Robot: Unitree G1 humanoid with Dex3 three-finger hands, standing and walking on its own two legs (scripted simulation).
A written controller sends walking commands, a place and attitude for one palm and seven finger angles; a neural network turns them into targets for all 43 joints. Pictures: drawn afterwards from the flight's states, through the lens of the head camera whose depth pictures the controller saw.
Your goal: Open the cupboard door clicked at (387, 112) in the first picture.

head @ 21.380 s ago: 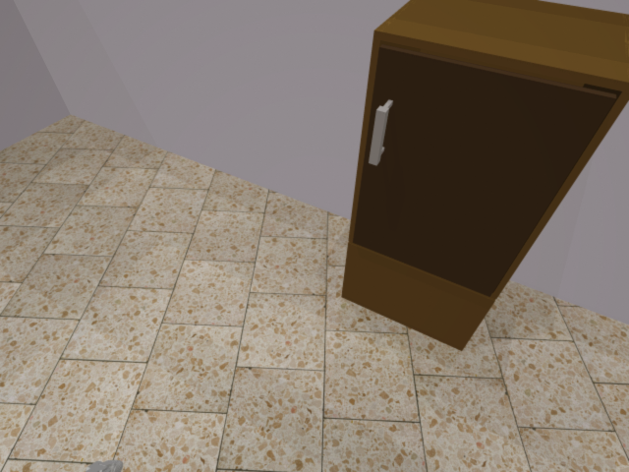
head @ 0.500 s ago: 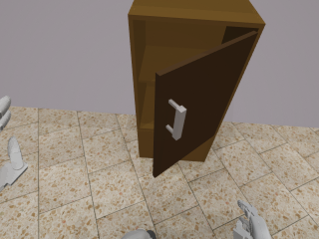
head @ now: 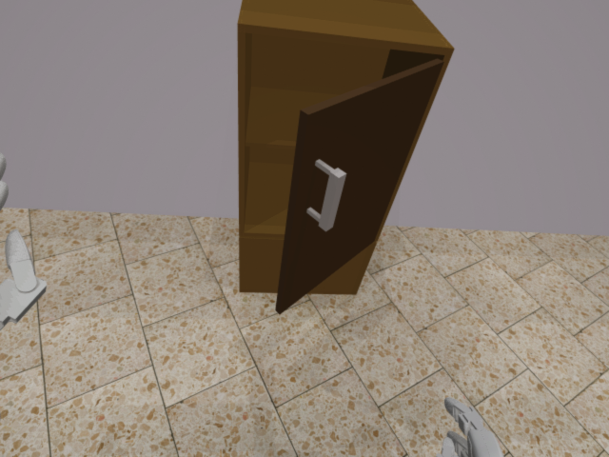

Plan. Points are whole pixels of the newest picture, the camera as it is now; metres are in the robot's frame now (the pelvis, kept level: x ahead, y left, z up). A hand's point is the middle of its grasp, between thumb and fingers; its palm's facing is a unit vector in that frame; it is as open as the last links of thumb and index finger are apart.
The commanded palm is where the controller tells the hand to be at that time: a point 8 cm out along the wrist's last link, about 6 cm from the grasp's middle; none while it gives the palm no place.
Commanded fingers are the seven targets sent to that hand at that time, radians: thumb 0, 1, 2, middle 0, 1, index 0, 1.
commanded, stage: stop stepping back and stand still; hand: left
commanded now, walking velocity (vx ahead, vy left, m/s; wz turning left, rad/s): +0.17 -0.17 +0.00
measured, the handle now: (323, 195) +0.57 +0.00 +0.02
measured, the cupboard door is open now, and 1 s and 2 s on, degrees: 41 41 41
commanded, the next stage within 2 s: let the arm hang, fingers relaxed in 0.66 s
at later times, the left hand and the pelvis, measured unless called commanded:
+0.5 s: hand out of the picture +0.13 +0.29 +0.18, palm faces +0.45 -0.82 -0.35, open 7.4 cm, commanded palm +0.07 +0.33 +0.19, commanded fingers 0.00 0.90 0.90 -0.20 -0.30 -0.20 -0.30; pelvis -0.07 +0.03 +0.00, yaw -1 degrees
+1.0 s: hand out of the picture +0.05 +0.22 -0.14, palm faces +0.03 -0.98 -0.21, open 7.4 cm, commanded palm none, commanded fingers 0.00 0.90 0.90 -0.20 -0.30 -0.20 -0.30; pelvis -0.05 +0.04 +0.00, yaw +2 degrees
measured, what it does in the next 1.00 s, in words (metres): steps on the spot: right foot, then left foot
